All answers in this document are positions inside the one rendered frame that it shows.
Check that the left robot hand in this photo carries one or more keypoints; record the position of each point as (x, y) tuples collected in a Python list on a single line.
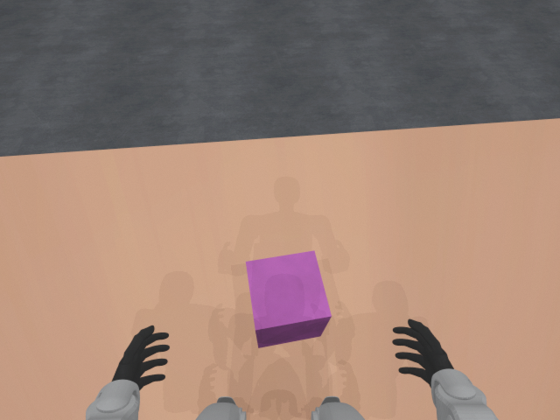
[(131, 367)]

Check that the carton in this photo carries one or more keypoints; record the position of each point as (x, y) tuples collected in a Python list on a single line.
[(288, 298)]

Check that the right robot shin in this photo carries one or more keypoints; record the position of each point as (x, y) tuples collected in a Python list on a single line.
[(331, 399)]

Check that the right robot thigh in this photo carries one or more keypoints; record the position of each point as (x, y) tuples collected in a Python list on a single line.
[(336, 411)]

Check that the robot right forearm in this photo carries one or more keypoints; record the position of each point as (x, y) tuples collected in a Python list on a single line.
[(456, 398)]

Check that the robot left forearm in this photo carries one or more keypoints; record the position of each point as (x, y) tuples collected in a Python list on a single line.
[(118, 400)]

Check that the right robot hand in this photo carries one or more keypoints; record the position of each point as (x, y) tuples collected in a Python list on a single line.
[(432, 357)]

